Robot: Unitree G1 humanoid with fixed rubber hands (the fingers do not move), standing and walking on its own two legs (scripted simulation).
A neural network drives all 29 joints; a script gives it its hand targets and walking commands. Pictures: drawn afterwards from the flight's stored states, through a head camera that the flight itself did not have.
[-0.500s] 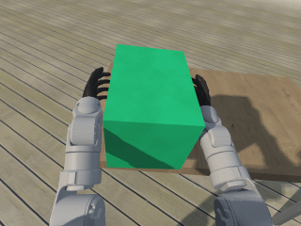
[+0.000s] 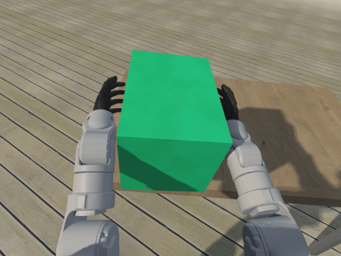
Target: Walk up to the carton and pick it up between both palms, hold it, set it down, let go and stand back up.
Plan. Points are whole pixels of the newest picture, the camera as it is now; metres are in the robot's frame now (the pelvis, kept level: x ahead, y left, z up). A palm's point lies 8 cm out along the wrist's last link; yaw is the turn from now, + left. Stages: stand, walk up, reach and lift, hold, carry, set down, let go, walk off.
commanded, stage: hold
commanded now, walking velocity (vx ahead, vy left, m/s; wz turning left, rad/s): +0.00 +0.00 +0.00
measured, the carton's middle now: (167, 119) +0.38 +0.00 +0.16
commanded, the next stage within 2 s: set down in 0.30 s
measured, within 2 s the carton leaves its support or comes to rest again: neither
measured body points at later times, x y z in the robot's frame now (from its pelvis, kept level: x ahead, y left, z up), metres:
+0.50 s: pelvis +0.00 +0.00 +0.00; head -0.03 +0.02 +0.45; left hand +0.38 +0.14 +0.19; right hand +0.38 -0.15 +0.18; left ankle +0.02 +0.10 -0.75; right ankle +0.03 -0.11 -0.75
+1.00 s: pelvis +0.02 -0.01 +0.00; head +0.01 +0.02 +0.45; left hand +0.40 +0.12 +0.14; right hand +0.39 -0.16 +0.12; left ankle +0.02 +0.10 -0.75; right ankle +0.03 -0.11 -0.75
